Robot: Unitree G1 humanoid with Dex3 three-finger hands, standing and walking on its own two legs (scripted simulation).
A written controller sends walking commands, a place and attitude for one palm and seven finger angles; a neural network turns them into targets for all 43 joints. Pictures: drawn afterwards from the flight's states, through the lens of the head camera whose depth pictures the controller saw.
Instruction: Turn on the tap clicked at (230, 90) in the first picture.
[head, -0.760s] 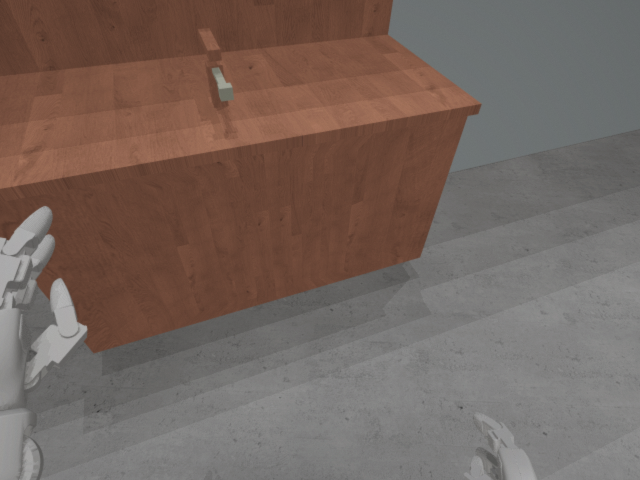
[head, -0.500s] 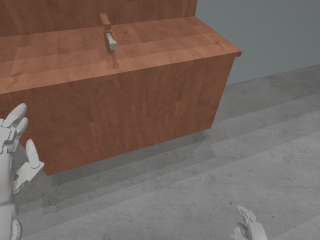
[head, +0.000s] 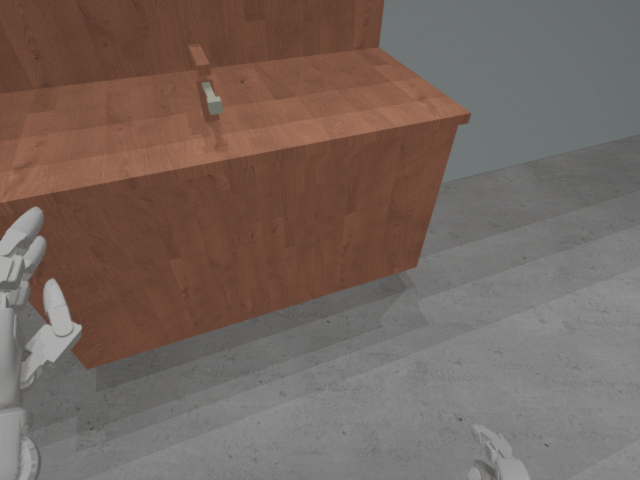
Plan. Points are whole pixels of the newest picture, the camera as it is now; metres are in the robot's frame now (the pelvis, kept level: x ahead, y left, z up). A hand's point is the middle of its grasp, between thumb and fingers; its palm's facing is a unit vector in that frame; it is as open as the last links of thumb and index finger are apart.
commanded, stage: take the last steps up to it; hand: left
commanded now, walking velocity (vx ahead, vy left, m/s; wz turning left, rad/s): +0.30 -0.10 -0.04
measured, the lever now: (215, 105) +0.83 +0.28 +0.09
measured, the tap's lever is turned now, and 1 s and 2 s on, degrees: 0 0 0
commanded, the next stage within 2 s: come to a stop and stand still in 1.72 s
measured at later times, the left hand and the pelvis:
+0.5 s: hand (161, 234) +0.32 +0.20 +0.18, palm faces +0.39 -0.85 -0.36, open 7.4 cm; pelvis +0.10 -0.03 +0.00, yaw -2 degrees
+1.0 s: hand (231, 176) +0.43 +0.14 +0.19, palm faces +0.44 -0.82 -0.37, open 7.4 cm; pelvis +0.22 -0.09 -0.01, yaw +0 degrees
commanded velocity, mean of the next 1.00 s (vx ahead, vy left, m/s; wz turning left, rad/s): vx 0.30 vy -0.03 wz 0.04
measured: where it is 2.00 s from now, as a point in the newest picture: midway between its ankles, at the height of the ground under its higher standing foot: (371, 446)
